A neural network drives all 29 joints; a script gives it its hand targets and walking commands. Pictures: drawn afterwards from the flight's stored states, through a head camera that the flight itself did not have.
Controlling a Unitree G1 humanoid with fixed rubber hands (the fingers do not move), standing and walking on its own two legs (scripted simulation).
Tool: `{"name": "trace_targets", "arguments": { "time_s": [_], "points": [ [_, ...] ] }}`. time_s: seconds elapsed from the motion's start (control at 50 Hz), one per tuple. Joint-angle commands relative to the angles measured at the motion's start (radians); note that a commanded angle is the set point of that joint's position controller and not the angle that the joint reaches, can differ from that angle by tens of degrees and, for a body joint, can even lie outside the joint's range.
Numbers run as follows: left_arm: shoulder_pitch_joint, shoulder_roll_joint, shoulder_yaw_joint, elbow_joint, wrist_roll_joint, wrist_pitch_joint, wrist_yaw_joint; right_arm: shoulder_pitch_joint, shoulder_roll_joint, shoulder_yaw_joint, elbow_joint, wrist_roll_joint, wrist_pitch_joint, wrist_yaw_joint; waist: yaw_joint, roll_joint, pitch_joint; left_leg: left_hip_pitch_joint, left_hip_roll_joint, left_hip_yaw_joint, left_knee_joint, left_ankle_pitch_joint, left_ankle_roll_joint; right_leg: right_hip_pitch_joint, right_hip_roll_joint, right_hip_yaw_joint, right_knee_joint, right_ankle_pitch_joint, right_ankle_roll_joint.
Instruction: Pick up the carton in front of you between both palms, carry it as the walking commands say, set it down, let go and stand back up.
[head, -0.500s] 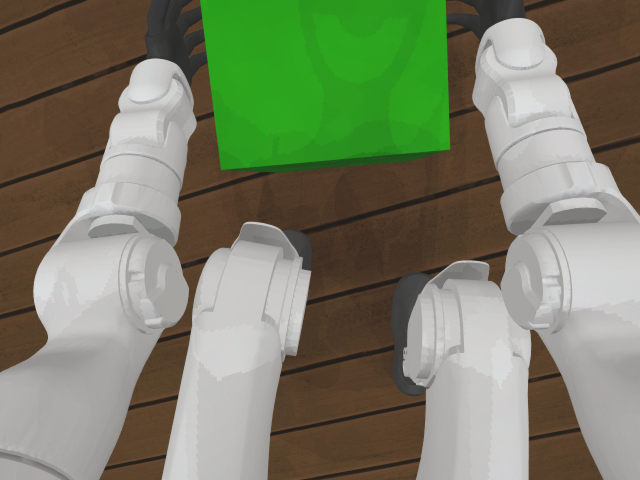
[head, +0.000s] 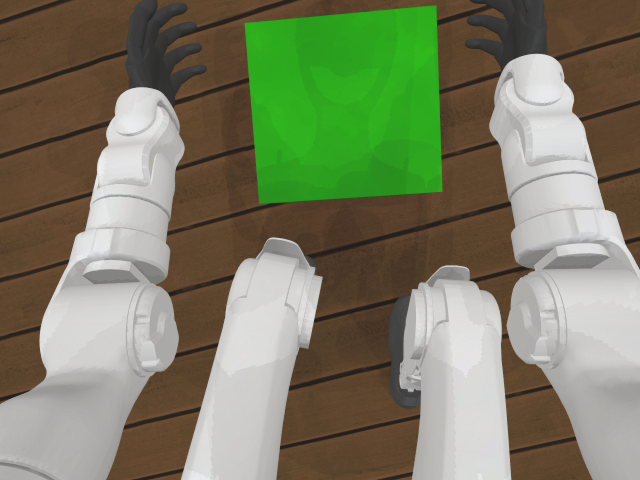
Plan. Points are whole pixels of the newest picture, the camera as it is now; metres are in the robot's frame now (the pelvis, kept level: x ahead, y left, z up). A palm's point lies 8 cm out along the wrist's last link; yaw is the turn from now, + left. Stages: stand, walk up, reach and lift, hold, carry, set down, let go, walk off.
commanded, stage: set down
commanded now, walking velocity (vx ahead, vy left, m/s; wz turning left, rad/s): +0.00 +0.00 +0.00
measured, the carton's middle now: (343, 128) +0.48 +0.06 -0.29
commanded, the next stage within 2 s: let go in 0.72 s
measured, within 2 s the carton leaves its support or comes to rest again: neither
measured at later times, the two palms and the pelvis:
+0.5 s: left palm (10, 6) +0.47 +0.26 +0.04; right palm out of the picture +0.55 -0.12 +0.03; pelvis +0.03 -0.01 +0.13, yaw +0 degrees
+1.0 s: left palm out of the picture +0.43 +0.27 +0.16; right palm out of the picture +0.49 -0.14 +0.15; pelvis +0.07 +0.01 +0.27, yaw -1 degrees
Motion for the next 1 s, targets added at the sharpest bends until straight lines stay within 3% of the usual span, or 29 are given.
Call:
{"name": "trace_targets", "arguments": {
  "time_s": [0.0,0.04,0.06,0.08,0.12,0.14,0.16,0.2,0.22,0.24,0.26,0.32,0.38,0.42,0.48,0.5,0.52,0.54,0.64,0.68,0.76,0.8,0.82,0.84,0.86,0.88,0.9,0.92,0.98],
  "points": [
    [-0.149,0.121,0.034,-0.143,0.061,0.011,0.001,-0.184,-0.087,-0.015,-0.054,0.008,0.007,0.014,0.059,0.009,-1.087,0.845,0.006,0.061,-0.292,0.223,-0.039,0.292,0.024,-0.104,-0.311,0.062,-0.013],
    [-0.126,0.074,0.017,-0.104,0.043,0.017,-0.007,-0.186,-0.103,-0.023,-0.039,0.005,-0.002,0.023,0.047,0.017,-1.067,0.785,0.005,0.081,-0.326,0.217,-0.055,0.339,0.026,-0.099,-0.352,0.083,-0.016],
    [-0.119,0.107,0.007,-0.130,0.030,0.014,-0.013,-0.145,-0.077,-0.032,-0.030,0.009,-0.011,0.025,0.024,-0.038,-1.101,0.812,0.008,0.055,-0.335,0.243,-0.048,0.384,0.022,-0.105,-0.358,0.107,-0.004],
    [-0.133,0.092,0.004,-0.159,0.035,0.007,-0.022,-0.152,-0.065,-0.028,-0.100,0.031,-0.022,0.028,0.045,0.018,-1.129,0.823,0.011,0.069,-0.345,0.270,-0.052,0.390,0.035,-0.096,-0.371,0.146,-0.018],
    [-0.053,0.099,0.045,-0.085,0.062,0.007,-0.031,-0.145,-0.072,-0.018,-0.072,0.022,-0.026,0.028,0.077,-0.030,-1.128,0.806,0.011,0.067,-0.352,0.346,-0.052,0.395,0.023,-0.072,-0.403,0.188,-0.003],
    [-0.063,0.085,0.030,-0.150,0.034,0.001,-0.032,-0.118,-0.094,-0.038,-0.070,0.007,-0.031,0.024,0.047,-0.045,-1.195,0.859,0.002,0.066,-0.367,0.386,-0.053,0.434,0.026,-0.088,-0.422,0.212,0.001],
    [-0.038,0.125,0.054,-0.133,0.050,0.001,-0.038,-0.119,-0.062,-0.003,-0.119,0.021,-0.032,0.026,0.079,-0.062,-1.214,0.884,0.012,0.053,-0.381,0.411,-0.048,0.457,0.022,-0.084,-0.426,0.232,0.007],
    [-0.037,0.107,0.035,-0.180,0.031,0.002,-0.046,-0.104,-0.076,-0.022,-0.130,-0.009,-0.027,0.021,0.032,-0.093,-1.283,0.871,-0.001,0.075,-0.405,0.430,-0.056,0.560,0.027,-0.083,-0.464,0.289,0.008],
    [-0.035,0.119,0.045,-0.207,0.042,0.008,-0.051,-0.099,-0.070,-0.033,-0.160,0.004,-0.015,0.017,0.073,-0.056,-1.300,0.929,-0.002,0.069,-0.428,0.451,-0.045,0.560,0.031,-0.071,-0.491,0.279,0.005],
    [-0.019,0.092,0.032,-0.163,0.027,0.011,-0.059,-0.078,-0.062,-0.033,-0.135,-0.015,-0.013,0.014,0.040,-0.074,-1.243,0.889,-0.003,0.075,-0.455,0.431,-0.050,0.562,0.025,-0.086,-0.516,0.276,0.002],
    [0.000,0.100,0.057,-0.151,0.048,0.015,-0.068,-0.105,-0.060,-0.032,-0.158,-0.021,-0.005,0.017,0.089,-0.077,-1.217,0.899,-0.005,0.086,-0.484,0.410,-0.047,0.567,0.025,-0.072,-0.554,0.241,0.008],
    [0.007,0.137,0.077,-0.222,0.044,0.024,-0.072,-0.115,-0.059,-0.026,-0.245,-0.032,0.010,0.019,0.068,-0.147,-1.317,0.892,-0.007,0.091,-0.523,0.396,-0.041,0.738,0.017,-0.060,-0.603,0.292,0.013],
    [0.037,0.128,0.060,-0.232,0.029,0.025,-0.090,-0.020,-0.026,-0.018,-0.224,-0.045,0.021,0.019,0.036,-0.139,-1.317,0.939,-0.004,0.093,-0.574,0.446,-0.040,0.784,0.020,-0.064,-0.649,0.357,0.020],
    [0.037,0.127,0.070,-0.197,0.033,0.030,-0.103,-0.062,-0.017,-0.009,-0.229,-0.035,0.030,0.024,0.066,-0.145,-1.241,0.927,-0.003,0.089,-0.625,0.392,-0.034,0.795,0.012,-0.060,-0.697,0.309,0.021],
    [0.030,0.144,0.087,-0.193,0.057,0.020,-0.110,-0.041,-0.020,-0.038,-0.202,-0.045,0.033,0.024,0.047,-0.100,-1.206,0.902,0.001,0.103,-0.666,0.361,-0.035,0.862,0.001,-0.027,-0.760,0.328,0.018],
    [0.055,0.150,0.096,-0.173,0.059,0.018,-0.116,-0.026,0.014,-0.014,-0.223,-0.037,0.027,0.025,0.050,-0.147,-1.180,0.911,-0.009,0.103,-0.680,0.351,-0.030,0.863,0.004,-0.033,-0.772,0.313,0.027],
    [0.055,0.105,0.083,-0.161,0.056,0.018,-0.122,-0.042,-0.004,-0.011,-0.204,-0.036,0.024,0.024,0.074,-0.120,-1.171,0.902,-0.010,0.118,-0.706,0.353,-0.033,0.904,0.000,-0.019,-0.808,0.316,0.017],
    [0.055,0.156,0.096,-0.156,0.066,0.016,-0.124,-0.010,0.001,-0.034,-0.212,-0.059,0.026,0.023,0.013,-0.121,-1.198,0.956,0.003,0.096,-0.734,0.340,-0.031,0.919,0.004,-0.038,-0.814,0.309,0.022],
    [0.079,0.109,0.090,-0.160,0.099,0.008,-0.136,0.078,0.000,-0.073,-0.117,-0.063,0.016,0.030,0.050,-0.016,-1.110,1.102,0.000,0.085,-0.834,0.426,-0.032,0.931,-0.002,-0.017,-0.928,0.373,0.011],
    [0.134,0.076,0.090,-0.133,0.086,0.002,-0.146,0.098,0.015,-0.049,-0.152,-0.064,-0.002,0.043,0.036,-0.079,-1.158,1.138,0.004,0.078,-0.855,0.490,-0.034,1.000,-0.007,-0.019,-0.966,0.428,0.013],
    [0.190,0.118,0.100,-0.214,0.157,-0.019,-0.146,0.166,0.037,-0.056,-0.216,-0.072,-0.020,0.037,0.068,-0.041,-1.176,1.295,0.007,0.055,-0.933,0.597,-0.021,1.042,-0.005,-0.001,-1.036,0.519,0.013],
    [0.279,0.110,0.078,-0.232,0.160,-0.021,-0.158,0.280,0.053,-0.054,-0.228,-0.097,-0.023,0.029,0.047,-0.031,-1.194,1.362,-0.001,0.065,-0.952,0.634,-0.024,1.146,-0.004,0.007,-1.068,0.582,0.017],
    [0.319,0.085,0.051,-0.198,0.162,-0.019,-0.173,0.345,0.068,-0.062,-0.210,-0.113,-0.023,0.022,0.006,-0.044,-1.133,1.361,0.007,0.046,-0.991,0.604,-0.019,1.140,-0.009,0.002,-1.098,0.593,0.016],
    [0.382,0.092,0.065,-0.250,0.199,-0.023,-0.183,0.410,0.070,-0.083,-0.264,-0.121,-0.027,0.012,0.028,-0.002,-1.186,1.420,0.002,0.055,-0.997,0.642,-0.019,1.190,-0.015,0.031,-1.124,0.622,0.011],
    [0.435,0.094,0.021,-0.248,0.199,-0.025,-0.186,0.473,0.098,-0.080,-0.268,-0.144,-0.034,0.003,-0.018,-0.032,-1.165,1.468,0.004,0.033,-1.025,0.642,-0.017,1.204,-0.006,-0.001,-1.127,0.612,0.020],
    [0.474,0.082,0.002,-0.286,0.192,-0.033,-0.191,0.508,0.097,-0.083,-0.308,-0.147,-0.041,-0.004,0.008,-0.004,-1.155,1.497,0.001,0.033,-1.039,0.704,-0.018,1.212,-0.004,0.007,-1.153,0.653,0.017],
    [0.514,0.092,-0.009,-0.298,0.201,-0.035,-0.200,0.548,0.129,-0.069,-0.365,-0.124,-0.050,-0.012,-0.023,-0.005,-1.155,1.587,0.014,0.009,-1.047,0.738,-0.004,1.189,0.000,0.000,-1.172,0.652,0.019],
    [0.568,0.086,-0.031,-0.251,0.208,-0.032,-0.201,0.583,0.123,-0.044,-0.349,-0.116,-0.053,-0.009,0.009,-0.001,-1.093,1.615,0.014,0.014,-1.063,0.711,-0.005,1.188,0.001,0.005,-1.197,0.621,0.012],
    [0.622,0.093,-0.058,-0.362,0.186,-0.057,-0.204,0.661,0.125,-0.026,-0.412,-0.114,-0.068,-0.008,-0.010,0.016,-0.970,1.704,0.022,-0.010,-1.151,0.644,0.003,1.193,-0.012,-0.001,-1.275,0.503,0.008]
  ]
}}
